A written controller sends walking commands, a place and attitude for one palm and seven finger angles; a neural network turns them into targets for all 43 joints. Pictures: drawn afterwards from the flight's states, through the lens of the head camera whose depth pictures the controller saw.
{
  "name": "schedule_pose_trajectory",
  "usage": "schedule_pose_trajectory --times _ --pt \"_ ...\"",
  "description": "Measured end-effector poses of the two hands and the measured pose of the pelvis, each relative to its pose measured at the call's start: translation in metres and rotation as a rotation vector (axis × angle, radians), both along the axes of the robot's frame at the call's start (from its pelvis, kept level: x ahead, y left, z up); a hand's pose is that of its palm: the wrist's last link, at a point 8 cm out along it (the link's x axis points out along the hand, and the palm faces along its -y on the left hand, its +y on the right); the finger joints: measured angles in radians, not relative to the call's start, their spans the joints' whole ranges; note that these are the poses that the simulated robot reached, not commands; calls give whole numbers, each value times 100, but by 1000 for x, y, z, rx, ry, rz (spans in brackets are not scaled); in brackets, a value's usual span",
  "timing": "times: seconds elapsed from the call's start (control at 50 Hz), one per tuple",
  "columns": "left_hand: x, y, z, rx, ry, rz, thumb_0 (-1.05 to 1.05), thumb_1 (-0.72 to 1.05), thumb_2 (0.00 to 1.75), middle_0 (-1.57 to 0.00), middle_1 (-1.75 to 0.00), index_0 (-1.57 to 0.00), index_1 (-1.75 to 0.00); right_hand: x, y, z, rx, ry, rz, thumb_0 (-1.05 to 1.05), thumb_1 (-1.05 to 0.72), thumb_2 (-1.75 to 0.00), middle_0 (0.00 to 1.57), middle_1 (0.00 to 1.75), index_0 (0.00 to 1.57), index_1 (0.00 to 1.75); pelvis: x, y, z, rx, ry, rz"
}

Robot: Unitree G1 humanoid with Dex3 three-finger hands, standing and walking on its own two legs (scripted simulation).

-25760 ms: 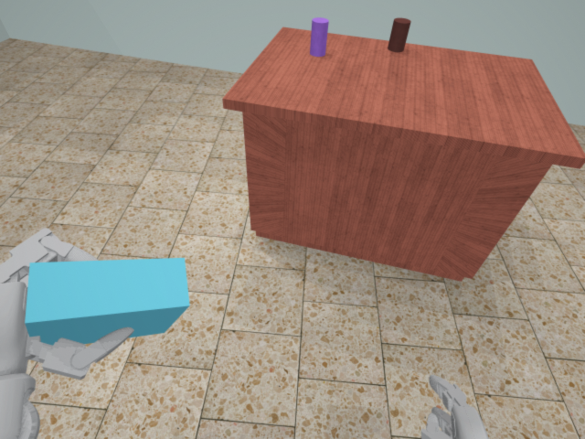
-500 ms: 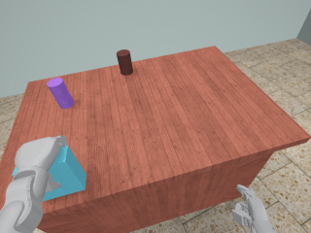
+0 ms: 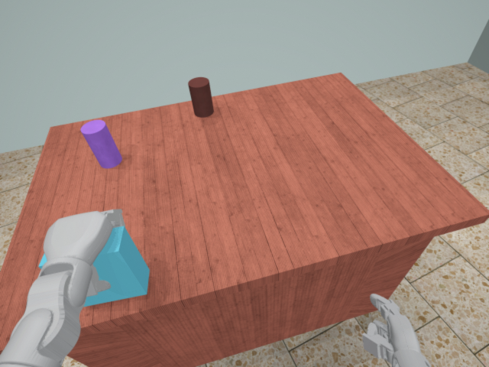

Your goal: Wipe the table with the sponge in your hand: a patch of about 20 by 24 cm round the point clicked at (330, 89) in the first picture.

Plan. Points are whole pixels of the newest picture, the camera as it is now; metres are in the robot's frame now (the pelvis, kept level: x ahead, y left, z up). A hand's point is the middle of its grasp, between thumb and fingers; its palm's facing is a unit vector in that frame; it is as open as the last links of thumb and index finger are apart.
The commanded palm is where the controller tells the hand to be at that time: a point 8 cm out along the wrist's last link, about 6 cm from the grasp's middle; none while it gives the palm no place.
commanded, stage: move the sponge above the wiping area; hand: left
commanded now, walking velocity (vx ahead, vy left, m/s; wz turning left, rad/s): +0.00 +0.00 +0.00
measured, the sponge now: (106, 275) +0.23 +0.30 +0.00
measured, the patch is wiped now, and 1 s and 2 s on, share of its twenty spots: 0.00 0.00 0.00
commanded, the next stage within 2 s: none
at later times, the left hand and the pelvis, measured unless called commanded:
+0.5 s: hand (111, 244) +0.26 +0.28 +0.06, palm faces -0.05 -0.07 -1.00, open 9.6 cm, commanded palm +0.23 +0.30 +0.14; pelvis +0.01 -0.01 +0.00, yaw +0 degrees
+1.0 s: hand (105, 246) +0.25 +0.28 +0.08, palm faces +0.04 -0.04 -1.00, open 9.6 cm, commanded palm +0.23 +0.29 +0.15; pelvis +0.01 -0.01 +0.00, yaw +0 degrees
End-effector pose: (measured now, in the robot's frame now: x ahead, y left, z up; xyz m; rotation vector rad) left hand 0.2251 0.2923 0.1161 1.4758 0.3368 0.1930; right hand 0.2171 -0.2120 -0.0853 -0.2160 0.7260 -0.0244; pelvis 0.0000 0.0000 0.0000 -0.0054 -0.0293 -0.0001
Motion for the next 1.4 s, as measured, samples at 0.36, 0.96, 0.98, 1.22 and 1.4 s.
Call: schedule_pose_trajectory --times 0.36,0.96,0.98,1.22,1.4 --pt "13 14 1 -8 67 130 0 -46 103 -77 -138 -78 -137 8 -10 -1 13 11 -10 1 -90 -90 20 30 20 30 6 -4 1 1 15 5" --pt "-4 -26 7 18 -54 -72 -1 -46 103 -78 -137 -79 -136 26 -6 5 -16 -17 32 1 -91 -90 20 30 20 30 17 -9 -1 -3 6 2" --pt "-2 -24 12 37 -89 -66 -1 -46 103 -78 -137 -79 -136 25 -4 4 -9 -13 31 1 -91 -90 20 30 20 30 16 -10 -1 -3 5 0" --pt "13 11 26 24 -19 208 0 -45 103 -77 -138 -78 -137 18 -2 2 67 -14 5 1 -90 -90 20 30 20 30 7 -10 1 5 6 5" --pt "1 -30 1 1 -12 -65 0 -46 103 -78 -137 -79 -136 7 -15 2 -12 3 5 1 -91 -90 20 30 20 30 7 -11 0 3 -5 -8"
